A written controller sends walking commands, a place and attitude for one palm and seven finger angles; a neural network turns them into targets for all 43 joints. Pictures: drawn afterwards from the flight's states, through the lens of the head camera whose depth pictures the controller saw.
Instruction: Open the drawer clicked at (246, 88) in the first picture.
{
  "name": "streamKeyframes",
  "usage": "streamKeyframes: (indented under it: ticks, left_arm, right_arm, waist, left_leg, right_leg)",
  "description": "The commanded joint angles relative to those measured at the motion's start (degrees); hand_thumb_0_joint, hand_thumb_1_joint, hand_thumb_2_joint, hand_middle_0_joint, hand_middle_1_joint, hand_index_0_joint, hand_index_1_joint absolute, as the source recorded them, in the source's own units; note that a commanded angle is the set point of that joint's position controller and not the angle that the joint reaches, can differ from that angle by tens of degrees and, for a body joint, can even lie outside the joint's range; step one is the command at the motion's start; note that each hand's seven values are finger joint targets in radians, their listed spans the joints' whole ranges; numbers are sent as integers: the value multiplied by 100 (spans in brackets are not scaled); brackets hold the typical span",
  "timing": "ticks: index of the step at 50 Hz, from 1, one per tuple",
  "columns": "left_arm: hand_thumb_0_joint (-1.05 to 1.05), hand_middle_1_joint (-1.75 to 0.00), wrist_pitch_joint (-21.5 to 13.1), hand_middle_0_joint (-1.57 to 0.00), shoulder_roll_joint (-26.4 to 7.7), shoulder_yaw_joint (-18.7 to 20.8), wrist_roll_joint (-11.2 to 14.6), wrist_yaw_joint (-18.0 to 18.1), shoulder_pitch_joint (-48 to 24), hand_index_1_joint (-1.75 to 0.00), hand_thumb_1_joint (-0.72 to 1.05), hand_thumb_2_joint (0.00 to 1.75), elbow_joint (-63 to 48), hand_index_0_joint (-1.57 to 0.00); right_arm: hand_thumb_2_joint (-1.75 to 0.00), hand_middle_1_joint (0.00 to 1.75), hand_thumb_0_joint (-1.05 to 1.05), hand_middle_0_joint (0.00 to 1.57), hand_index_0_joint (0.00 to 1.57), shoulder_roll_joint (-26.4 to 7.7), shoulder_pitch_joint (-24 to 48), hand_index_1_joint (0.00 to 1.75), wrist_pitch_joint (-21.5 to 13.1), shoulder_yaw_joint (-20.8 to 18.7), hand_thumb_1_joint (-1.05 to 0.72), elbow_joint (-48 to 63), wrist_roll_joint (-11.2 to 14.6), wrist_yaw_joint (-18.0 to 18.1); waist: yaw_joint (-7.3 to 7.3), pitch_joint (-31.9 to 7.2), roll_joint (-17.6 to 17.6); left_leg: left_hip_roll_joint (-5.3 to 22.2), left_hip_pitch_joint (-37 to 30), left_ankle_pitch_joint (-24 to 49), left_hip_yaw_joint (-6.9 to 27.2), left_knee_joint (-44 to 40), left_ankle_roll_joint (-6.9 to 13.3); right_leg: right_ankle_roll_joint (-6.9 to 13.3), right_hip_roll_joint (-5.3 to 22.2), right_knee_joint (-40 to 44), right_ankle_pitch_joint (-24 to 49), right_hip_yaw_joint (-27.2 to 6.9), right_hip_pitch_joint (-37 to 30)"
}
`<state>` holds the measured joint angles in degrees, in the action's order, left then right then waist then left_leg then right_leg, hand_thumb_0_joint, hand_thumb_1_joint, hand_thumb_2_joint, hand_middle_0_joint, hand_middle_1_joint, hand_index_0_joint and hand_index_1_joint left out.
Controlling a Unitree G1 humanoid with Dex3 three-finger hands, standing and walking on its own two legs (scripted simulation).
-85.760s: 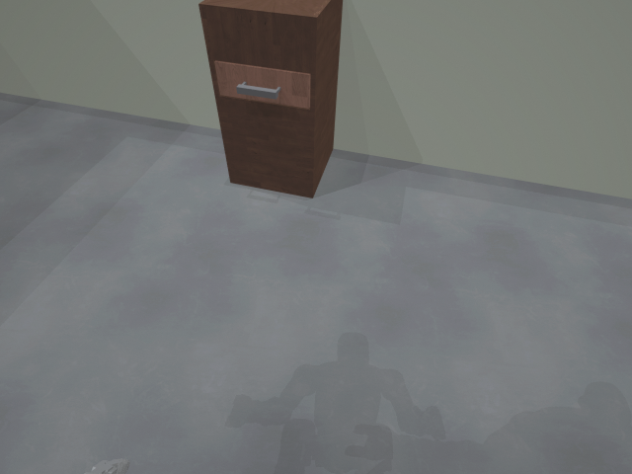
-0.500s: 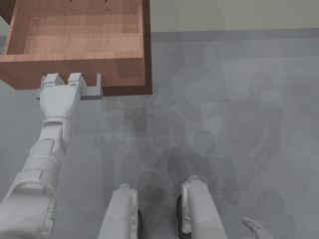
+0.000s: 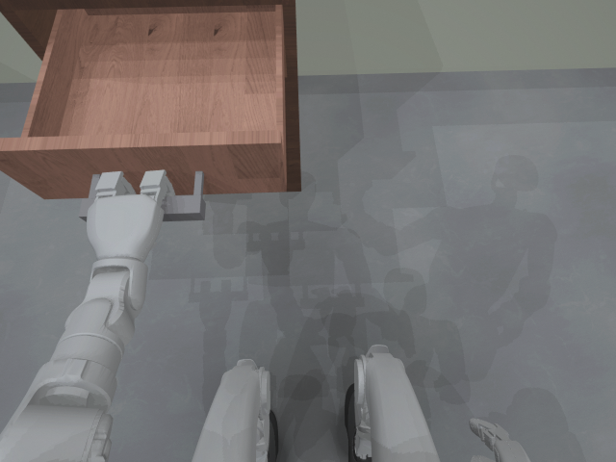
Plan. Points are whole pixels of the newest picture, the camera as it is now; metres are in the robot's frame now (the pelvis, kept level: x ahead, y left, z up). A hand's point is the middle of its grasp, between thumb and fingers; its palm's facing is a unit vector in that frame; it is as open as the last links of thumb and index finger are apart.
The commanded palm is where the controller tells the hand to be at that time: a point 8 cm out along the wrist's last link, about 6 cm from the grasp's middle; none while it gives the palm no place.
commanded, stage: pull the drawer open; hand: left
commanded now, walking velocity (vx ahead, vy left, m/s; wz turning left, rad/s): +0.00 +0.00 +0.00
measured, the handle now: (146, 194) +0.46 +0.24 -0.05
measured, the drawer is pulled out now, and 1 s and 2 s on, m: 0.24 0.30 0.30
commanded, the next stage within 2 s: open the thumb to release the handle in 1.58 s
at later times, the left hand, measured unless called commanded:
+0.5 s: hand (143, 256) +0.38 +0.24 -0.07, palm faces -0.04 -0.03 -1.00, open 5.9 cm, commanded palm +0.34 +0.23 -0.03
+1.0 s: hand (141, 274) +0.35 +0.23 -0.07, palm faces -0.04 -0.03 -1.00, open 5.9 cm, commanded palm +0.31 +0.23 -0.03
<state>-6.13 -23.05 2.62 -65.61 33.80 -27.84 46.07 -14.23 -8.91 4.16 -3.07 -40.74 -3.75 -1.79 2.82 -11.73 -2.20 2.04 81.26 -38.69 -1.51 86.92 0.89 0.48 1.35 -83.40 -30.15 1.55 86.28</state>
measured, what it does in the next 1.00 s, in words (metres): stands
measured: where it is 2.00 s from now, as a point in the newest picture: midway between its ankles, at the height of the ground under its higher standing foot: (312, 460)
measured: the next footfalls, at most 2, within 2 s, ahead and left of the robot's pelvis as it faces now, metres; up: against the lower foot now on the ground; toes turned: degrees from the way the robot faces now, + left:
none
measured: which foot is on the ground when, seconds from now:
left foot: down 0.00-1.00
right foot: down 0.00-1.00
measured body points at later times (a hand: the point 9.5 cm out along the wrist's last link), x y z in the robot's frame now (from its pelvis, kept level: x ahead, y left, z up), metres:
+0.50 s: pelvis +0.00 +0.00 +0.00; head +0.17 -0.01 +0.42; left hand +0.38 +0.24 -0.02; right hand +0.12 -0.26 -0.15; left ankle +0.01 +0.11 -0.56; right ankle +0.06 -0.12 -0.56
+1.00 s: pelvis +0.01 -0.01 +0.01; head +0.17 -0.01 +0.43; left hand +0.35 +0.23 -0.02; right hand +0.15 -0.26 -0.14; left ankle +0.01 +0.11 -0.56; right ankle +0.06 -0.12 -0.56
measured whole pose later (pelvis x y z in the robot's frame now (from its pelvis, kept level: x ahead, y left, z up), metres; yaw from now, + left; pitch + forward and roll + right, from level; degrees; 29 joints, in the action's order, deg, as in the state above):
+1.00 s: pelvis +0.01 -0.01 +0.01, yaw +0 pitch +31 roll +0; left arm -4.0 -19.7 1.2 -66.2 35.6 -13.4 34.8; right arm -13.9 -6.0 3.3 -3.1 -39.0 -3.6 -0.7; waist 1.2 -12.3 -1.3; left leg 2.0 77.7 -39.3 -1.5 85.8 0.3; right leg 0.9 1.2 -83.2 -31.2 1.4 83.2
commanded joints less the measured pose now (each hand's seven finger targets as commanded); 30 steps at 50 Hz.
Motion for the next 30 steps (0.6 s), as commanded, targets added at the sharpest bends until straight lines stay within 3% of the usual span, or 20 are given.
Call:
streamKeyframes:
  ticks: [1,2,5,8,11,13,17,21,22,25,27,30]
  left_arm:
    - [0,-135,-5,-40,-879,289,76,135,-346,-135,90,90,-656,-40]
    - [0,-135,-23,-40,-988,364,81,143,-431,-135,90,90,-776,-40]
    - [0,-135,-28,-40,-751,207,57,163,-280,-135,90,90,-773,-40]
    - [0,-135,-17,-40,-733,217,34,198,-176,-135,90,90,-738,-40]
    - [0,-135,10,-40,-759,258,21,224,-21,-135,90,90,-735,-40]
    - [0,-135,20,-40,-631,138,-11,244,-87,-135,90,90,-898,-40]
    - [0,-135,102,-40,-565,160,52,267,259,-135,90,90,-1026,-40]
    - [0,-135,142,-40,-504,96,46,251,445,-135,90,90,-1120,-40]
    - [0,-135,154,-40,-521,117,70,252,427,-135,90,90,-1180,-40]
    - [0,-135,156,-40,-435,36,39,266,528,-135,90,90,-1177,-40]
    - [0,-135,157,-40,-548,146,47,272,548,-135,90,90,-1212,-40]
    - [0,-135,152,-40,-398,4,-7,293,658,-135,90,90,-1267,-40]
  right_arm:
    - [-90,30,0,20,20,-838,-628,30,-124,-294,-90,339,-5,74]
    - [-90,30,0,20,20,-849,-600,30,-128,-280,-90,337,-15,80]
    - [-90,30,0,20,20,-820,-564,30,-145,-299,-90,350,-3,87]
    - [-90,30,0,20,20,-829,-528,30,-151,-291,-90,353,-4,90]
    - [-90,30,0,20,20,-827,-518,30,-163,-295,-90,369,1,100]
    - [-90,30,0,20,20,-814,-500,30,-163,-305,-90,389,1,101]
    - [-90,30,0,20,20,-811,-468,30,-155,-323,-90,437,0,94]
    - [-90,30,0,20,20,-789,-427,30,-160,-322,-90,453,20,113]
    - [-90,30,0,20,20,-792,-395,30,-168,-307,-90,466,18,112]
    - [-90,30,0,20,20,-782,-361,30,-181,-311,-90,469,24,125]
    - [-90,30,0,20,20,-787,-343,30,-198,-300,-90,471,12,137]
    - [-90,30,0,20,20,-768,-317,30,-198,-304,-90,484,17,140]
  waist:
    - [-98,-2921,120]
    - [-110,-2922,27]
    - [-76,-2860,117]
    - [-120,-2755,34]
    - [-145,-2784,192]
    - [-136,-2844,12]
    - [-175,-2984,111]
    - [-181,-2854,208]
    - [-183,-2808,78]
    - [-169,-2755,230]
    - [-190,-2768,248]
    - [-187,-2668,127]
  left_leg:
    - [-311,-1423,2228,94,-1130,64]
    - [-306,-1473,2258,109,-1138,57]
    - [-303,-1477,2200,108,-1139,64]
    - [-311,-1481,2117,112,-1168,50]
    - [-318,-1444,2157,106,-1158,58]
    - [-311,-1615,2255,139,-1185,39]
    - [-329,-1682,2407,144,-1193,34]
    - [-325,-1666,2346,124,-1226,36]
    - [-330,-1673,2333,127,-1236,31]
    - [-321,-1642,2231,131,-1237,43]
    - [-336,-1592,2219,119,-1215,47]
    - [-331,-1700,2277,121,-1254,35]
  right_leg:
    - [196,-257,808,1866,20,-2660]
    - [211,-258,786,1862,16,-2619]
    - [199,-256,819,1778,32,-2536]
    - [213,-251,816,1631,39,-2426]
    - [208,-250,806,1705,31,-2526]
    - [223,-250,787,1726,50,-2420]
    - [229,-258,778,1918,46,-2591]
    - [212,-248,852,1919,27,-2654]
    - [231,-256,848,1875,28,-2607]
    - [215,-248,870,1767,33,-2587]
    - [227,-254,864,1796,13,-2651]
    - [230,-242,880,1819,32,-2555]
